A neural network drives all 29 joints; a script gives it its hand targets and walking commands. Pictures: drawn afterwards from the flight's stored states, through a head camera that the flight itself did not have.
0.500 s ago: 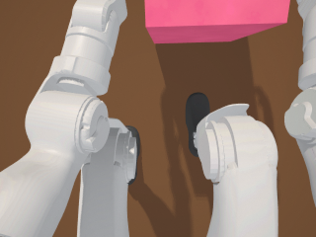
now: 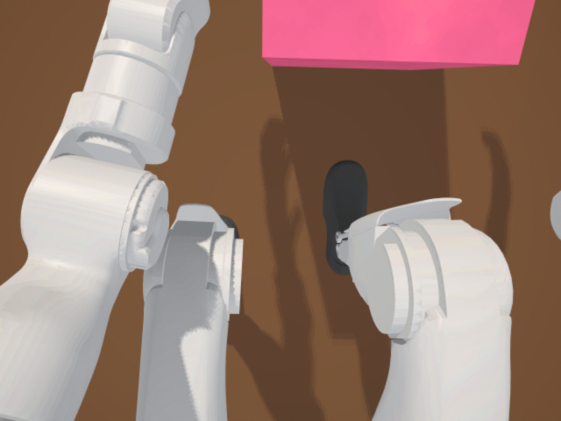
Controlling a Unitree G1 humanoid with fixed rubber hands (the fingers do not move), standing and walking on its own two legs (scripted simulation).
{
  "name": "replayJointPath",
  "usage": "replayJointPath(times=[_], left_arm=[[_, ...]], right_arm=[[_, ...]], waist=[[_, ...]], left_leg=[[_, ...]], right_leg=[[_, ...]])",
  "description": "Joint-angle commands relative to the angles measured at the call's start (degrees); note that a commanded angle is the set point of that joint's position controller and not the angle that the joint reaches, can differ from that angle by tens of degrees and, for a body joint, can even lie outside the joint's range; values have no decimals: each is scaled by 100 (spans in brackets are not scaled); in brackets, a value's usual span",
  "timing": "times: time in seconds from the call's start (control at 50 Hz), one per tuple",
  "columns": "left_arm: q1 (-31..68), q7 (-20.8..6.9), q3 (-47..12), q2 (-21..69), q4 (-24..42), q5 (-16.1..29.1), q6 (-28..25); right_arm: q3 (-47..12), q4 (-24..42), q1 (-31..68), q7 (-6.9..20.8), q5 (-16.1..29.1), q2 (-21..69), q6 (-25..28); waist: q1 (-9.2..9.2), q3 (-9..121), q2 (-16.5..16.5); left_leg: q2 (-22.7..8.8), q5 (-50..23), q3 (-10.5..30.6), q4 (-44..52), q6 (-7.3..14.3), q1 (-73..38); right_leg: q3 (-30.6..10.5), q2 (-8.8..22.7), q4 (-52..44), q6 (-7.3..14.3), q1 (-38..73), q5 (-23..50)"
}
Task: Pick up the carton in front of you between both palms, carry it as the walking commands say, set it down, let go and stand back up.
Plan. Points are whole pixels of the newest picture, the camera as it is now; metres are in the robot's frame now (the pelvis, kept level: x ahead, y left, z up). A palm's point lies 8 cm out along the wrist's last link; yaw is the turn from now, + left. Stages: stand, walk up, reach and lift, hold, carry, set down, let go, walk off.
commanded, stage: set down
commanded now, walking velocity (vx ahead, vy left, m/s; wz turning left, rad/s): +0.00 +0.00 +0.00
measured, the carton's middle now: out of the picture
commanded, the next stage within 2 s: let go in 1.04 s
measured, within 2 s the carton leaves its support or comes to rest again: neither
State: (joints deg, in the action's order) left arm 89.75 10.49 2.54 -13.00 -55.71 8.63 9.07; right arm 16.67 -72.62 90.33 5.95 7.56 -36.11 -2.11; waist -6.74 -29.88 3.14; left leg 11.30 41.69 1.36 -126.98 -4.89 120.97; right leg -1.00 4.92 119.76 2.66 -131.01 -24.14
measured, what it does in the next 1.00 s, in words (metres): rises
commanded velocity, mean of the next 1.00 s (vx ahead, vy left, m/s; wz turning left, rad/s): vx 0.00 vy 0.00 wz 0.00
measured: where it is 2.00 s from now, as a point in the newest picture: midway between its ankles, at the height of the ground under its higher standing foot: (278, 260)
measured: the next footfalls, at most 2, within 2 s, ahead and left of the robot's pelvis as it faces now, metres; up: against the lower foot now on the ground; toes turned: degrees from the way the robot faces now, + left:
none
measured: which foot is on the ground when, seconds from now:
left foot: down 0.00-1.00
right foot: down 0.00-1.00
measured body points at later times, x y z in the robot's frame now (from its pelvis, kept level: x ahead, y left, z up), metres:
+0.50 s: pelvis +0.00 +0.00 +0.09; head +0.35 -0.10 +0.36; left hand +0.60 +0.01 -0.02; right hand +0.52 -0.37 -0.03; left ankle +0.08 +0.12 -0.35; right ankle +0.15 -0.12 -0.35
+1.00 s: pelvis +0.03 -0.01 +0.22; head +0.35 -0.10 +0.53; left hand +0.60 +0.01 +0.12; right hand +0.52 -0.38 +0.12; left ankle +0.08 +0.12 -0.35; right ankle +0.15 -0.12 -0.35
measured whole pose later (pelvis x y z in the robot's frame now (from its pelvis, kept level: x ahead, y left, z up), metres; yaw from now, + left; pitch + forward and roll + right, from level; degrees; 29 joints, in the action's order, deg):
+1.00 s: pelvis +0.03 -0.01 +0.22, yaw -4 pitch +44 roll +6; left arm 71.4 8.9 16.2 -7.6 -42.1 -0.9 16.7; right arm 21.1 -54.2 74.8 7.7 -2.2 -27.1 -13.5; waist -4.2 -3.7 2.8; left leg 4.9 29.1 1.3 -76.6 -2.9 91.6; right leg -2.6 -0.5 72.3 1.9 -101.0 -15.1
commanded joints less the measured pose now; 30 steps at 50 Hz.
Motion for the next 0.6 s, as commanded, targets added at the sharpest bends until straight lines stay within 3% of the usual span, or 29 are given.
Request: replayJointPath(times=[0.0,0.06,0.12,0.22,0.32,0.44,0.58], left_arm=[[1607,74,52,-246,1246,-23,-39],[1706,194,134,-304,1802,-42,131],[1695,297,309,-377,2015,-93,397],[1425,252,934,-357,1243,-410,702],[1129,70,1520,-346,830,-859,674],[901,-30,1558,-280,1075,-889,618],[529,16,1190,-205,1845,-664,694]], right_arm=[[138,803,1258,-13,10,-1041,-4],[274,1342,1455,-83,-138,-1156,-201],[232,1795,1609,-131,-265,-1123,-514],[-65,1728,1715,-88,-350,-628,-860],[-116,1591,1482,12,-598,-233,-903],[119,1817,1083,13,-841,-188,-953],[278,2569,746,-22,-773,-309,-1098]], waist=[[-744,7440,184],[-795,8319,37],[-703,8890,-307],[-281,7968,-798],[-18,7579,-918],[-178,8103,-779],[-302,9363,-650]], left_leg=[[-346,-1774,-616,1339,-56,-1329],[-254,-1564,-743,1520,-44,-1595],[-158,-1224,-888,1815,12,-1711],[-157,-554,-972,2291,129,-1159],[-182,-568,-949,2619,155,-965],[-182,-705,-901,3118,117,-1195],[-152,-1202,-889,3851,33,-1606]], right_leg=[[-131,-249,-419,-110,6265,3035],[21,-314,-615,-94,7014,3032],[168,-363,-933,-148,7598,2682],[99,-387,-1554,-316,6986,1263],[1,-456,-2013,-377,6693,856],[78,-541,-2404,-364,7059,1364],[129,-629,-2819,-297,8516,2858]])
